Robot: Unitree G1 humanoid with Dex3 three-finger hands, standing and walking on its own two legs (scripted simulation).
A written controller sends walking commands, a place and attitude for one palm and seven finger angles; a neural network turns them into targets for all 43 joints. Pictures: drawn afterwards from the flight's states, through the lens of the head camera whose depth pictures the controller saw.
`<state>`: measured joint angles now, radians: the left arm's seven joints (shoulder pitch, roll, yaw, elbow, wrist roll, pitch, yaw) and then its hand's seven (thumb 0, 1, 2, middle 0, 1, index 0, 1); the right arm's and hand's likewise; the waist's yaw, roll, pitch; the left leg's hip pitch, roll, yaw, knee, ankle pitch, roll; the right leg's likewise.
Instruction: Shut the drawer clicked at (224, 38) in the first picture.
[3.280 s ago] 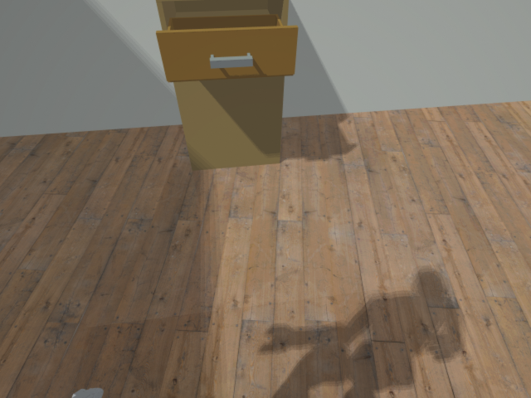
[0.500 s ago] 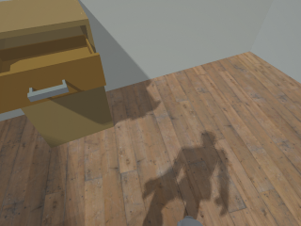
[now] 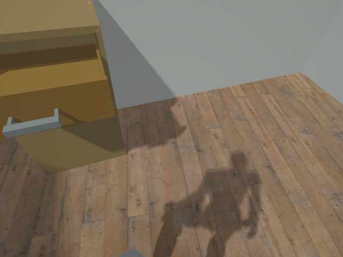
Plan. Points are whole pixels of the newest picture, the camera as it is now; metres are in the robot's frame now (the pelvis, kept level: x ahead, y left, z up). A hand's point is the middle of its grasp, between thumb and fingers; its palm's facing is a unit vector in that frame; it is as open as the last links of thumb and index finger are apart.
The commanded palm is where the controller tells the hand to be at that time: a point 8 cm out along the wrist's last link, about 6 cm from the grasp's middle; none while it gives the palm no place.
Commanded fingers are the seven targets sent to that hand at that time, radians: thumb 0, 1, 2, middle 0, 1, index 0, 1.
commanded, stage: turn to face it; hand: left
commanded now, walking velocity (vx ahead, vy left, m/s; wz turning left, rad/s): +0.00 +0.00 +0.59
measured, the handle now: (33, 121) +0.46 +0.42 +0.01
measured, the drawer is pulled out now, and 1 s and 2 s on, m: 0.30 0.30 0.30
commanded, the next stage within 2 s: take the last steps up to it in 0.60 s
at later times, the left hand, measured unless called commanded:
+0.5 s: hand out of the picture +0.09 +0.22 -0.15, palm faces +0.25 -0.93 -0.26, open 7.4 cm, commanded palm none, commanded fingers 0.00 0.90 0.90 -0.20 -0.30 -0.20 -0.30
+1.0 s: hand out of the picture -0.07 +0.14 -0.16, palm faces +0.48 -0.85 -0.21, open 7.4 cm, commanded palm none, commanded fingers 0.00 0.90 0.90 -0.20 -0.30 -0.20 -0.30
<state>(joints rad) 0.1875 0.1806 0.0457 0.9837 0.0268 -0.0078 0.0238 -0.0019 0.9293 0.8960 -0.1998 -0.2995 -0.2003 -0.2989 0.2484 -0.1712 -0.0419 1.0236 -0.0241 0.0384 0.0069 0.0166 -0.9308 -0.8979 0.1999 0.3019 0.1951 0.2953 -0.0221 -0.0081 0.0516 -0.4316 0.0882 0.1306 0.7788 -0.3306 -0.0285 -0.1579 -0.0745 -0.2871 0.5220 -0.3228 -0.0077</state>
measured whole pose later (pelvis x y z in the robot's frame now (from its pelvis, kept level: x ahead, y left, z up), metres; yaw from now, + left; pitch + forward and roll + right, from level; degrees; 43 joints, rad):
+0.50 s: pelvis +0.05 +0.00 +0.01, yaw +13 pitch +0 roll -1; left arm 0.17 0.23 0.06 0.93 0.02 0.06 0.02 0.01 0.91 0.90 -0.19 -0.30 -0.19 -0.30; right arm 0.20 -0.19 -0.05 0.93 -0.03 0.03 0.00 0.00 -0.90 -0.90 0.20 0.30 0.20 0.30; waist -0.02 0.01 0.05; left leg -0.29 -0.05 -0.03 0.47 -0.18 0.06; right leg -0.38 -0.04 -0.01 0.81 -0.41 0.07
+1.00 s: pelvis +0.05 -0.01 +0.01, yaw +24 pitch +0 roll +1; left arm 0.39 0.19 0.04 1.04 0.04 -0.02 0.00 0.01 0.90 0.90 -0.20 -0.30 -0.20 -0.30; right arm 0.19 -0.22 -0.05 1.00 -0.02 0.05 0.03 0.01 -0.91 -0.90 0.20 0.30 0.19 0.30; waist 0.06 -0.02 0.02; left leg -0.28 0.05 0.06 0.68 -0.40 -0.02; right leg -0.16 -0.11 -0.16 0.41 -0.24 0.02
